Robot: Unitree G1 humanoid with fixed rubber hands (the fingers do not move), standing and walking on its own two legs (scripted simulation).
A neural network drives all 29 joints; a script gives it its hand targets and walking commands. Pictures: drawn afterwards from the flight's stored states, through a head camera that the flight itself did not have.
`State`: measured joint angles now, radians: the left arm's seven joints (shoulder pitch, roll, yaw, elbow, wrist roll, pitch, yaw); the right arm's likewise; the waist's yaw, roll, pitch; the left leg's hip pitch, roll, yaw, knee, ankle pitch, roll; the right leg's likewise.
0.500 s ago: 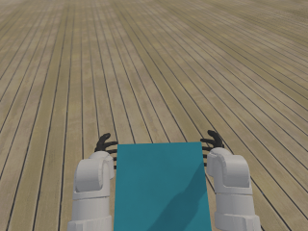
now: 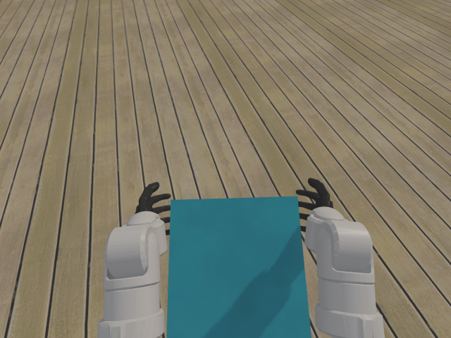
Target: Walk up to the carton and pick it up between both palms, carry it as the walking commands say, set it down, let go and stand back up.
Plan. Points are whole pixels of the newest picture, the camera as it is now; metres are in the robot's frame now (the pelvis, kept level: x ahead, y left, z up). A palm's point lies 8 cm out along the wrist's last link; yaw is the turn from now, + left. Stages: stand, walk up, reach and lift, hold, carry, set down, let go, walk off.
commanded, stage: carry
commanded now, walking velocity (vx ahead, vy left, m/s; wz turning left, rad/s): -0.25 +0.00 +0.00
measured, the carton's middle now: (235, 265) +0.28 -0.01 -0.04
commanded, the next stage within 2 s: none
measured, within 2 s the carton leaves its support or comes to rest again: neither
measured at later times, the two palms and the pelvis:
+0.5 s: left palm (117, 285) +0.21 +0.17 +0.07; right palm (315, 273) +0.21 -0.12 +0.08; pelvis -0.08 +0.02 +0.00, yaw +0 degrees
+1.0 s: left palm out of the picture +0.07 +0.18 +0.08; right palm out of the picture +0.08 -0.11 +0.09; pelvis -0.22 +0.03 +0.01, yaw +1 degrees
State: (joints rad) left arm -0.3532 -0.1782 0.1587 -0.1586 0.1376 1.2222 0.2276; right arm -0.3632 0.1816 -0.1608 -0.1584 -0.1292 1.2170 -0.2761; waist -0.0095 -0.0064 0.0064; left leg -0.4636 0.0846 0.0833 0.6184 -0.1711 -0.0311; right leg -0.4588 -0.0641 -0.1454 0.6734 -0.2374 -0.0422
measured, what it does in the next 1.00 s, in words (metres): walks backwards: right foot, then left foot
